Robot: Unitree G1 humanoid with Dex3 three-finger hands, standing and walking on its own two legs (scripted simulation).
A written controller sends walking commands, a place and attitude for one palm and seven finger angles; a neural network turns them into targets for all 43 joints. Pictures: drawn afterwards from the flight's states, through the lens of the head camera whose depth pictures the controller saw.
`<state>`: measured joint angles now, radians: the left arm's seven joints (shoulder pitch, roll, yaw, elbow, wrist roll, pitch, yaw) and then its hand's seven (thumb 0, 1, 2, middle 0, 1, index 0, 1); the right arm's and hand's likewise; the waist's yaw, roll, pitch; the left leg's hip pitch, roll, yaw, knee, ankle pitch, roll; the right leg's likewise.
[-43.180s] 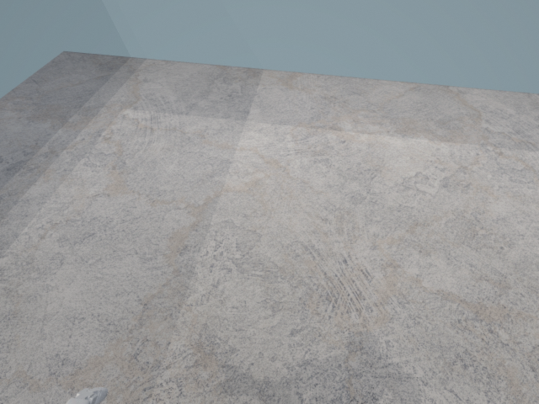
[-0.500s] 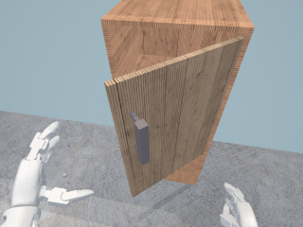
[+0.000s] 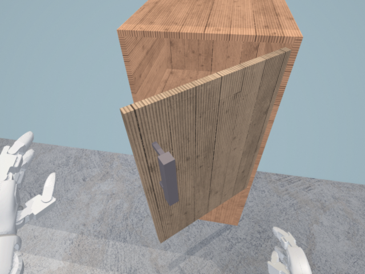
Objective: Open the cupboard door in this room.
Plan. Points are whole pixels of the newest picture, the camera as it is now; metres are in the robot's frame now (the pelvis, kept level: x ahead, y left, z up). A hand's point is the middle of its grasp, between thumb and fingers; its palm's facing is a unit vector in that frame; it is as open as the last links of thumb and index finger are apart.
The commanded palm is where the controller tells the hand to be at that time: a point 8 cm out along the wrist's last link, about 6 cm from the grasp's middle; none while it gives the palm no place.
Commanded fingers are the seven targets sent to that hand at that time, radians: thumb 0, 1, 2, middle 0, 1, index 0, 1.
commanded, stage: draw the hand back to the body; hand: left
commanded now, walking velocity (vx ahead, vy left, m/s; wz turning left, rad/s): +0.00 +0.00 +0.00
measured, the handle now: (164, 174) +0.30 +0.09 +0.08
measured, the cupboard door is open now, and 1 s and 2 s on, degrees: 43 43 43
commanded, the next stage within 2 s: step back with the hand held close in 0.36 s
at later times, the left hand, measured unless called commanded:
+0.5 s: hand (49, 195) +0.19 +0.26 +0.15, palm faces +0.45 -0.80 -0.40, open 7.4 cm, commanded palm +0.14 +0.30 +0.17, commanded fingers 0.00 0.90 0.90 -0.20 -0.30 -0.20 -0.30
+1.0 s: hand (25, 221) +0.15 +0.27 +0.15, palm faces +0.36 -0.77 -0.53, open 7.4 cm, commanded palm +0.08 +0.31 +0.17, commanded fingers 0.00 0.90 0.90 -0.20 -0.30 -0.20 -0.30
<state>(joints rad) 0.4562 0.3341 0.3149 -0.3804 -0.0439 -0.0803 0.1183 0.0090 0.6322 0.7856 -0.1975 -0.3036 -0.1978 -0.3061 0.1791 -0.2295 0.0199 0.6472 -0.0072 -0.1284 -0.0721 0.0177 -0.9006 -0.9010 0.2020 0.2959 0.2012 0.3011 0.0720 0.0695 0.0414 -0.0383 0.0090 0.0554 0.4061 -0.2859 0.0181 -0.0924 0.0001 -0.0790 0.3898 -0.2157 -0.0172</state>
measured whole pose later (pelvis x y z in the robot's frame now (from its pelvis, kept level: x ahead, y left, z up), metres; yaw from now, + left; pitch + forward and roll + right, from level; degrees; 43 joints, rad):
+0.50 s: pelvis +0.00 +0.00 +0.00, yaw +0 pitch -5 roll -1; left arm 0.45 0.33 0.32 -0.37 -0.05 -0.08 0.11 0.02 0.89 0.90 -0.21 -0.30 -0.21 -0.31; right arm 0.18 -0.23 0.01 0.66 -0.01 -0.13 -0.07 0.02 -0.90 -0.90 0.20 0.30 0.20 0.30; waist 0.07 0.07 0.05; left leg -0.03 0.02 0.06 0.40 -0.28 0.01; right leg -0.09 0.01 -0.08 0.37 -0.20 -0.02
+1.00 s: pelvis -0.06 +0.02 -0.01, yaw -2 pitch +0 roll +0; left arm 0.57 0.42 0.43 -0.52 -0.01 -0.17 0.14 0.02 0.89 0.90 -0.21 -0.30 -0.21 -0.31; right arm 0.20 -0.23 -0.01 0.53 0.01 -0.04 -0.09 0.02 -0.90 -0.90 0.20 0.30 0.20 0.30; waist 0.00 -0.01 0.05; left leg -0.30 -0.02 0.10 0.55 -0.26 0.06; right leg -0.37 -0.03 -0.03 0.54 -0.17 0.01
